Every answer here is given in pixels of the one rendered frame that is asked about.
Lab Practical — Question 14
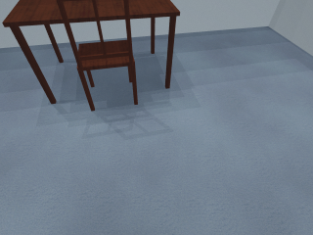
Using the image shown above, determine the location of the table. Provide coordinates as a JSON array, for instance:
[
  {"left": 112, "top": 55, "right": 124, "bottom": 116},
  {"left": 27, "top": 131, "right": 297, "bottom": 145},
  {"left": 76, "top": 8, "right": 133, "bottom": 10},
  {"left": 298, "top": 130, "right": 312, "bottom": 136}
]
[{"left": 2, "top": 0, "right": 180, "bottom": 104}]

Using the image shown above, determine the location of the chair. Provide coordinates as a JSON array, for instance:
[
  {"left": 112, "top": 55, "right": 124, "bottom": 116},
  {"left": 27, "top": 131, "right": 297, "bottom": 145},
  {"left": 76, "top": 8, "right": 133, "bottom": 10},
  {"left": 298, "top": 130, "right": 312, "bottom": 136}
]
[{"left": 56, "top": 0, "right": 138, "bottom": 112}]

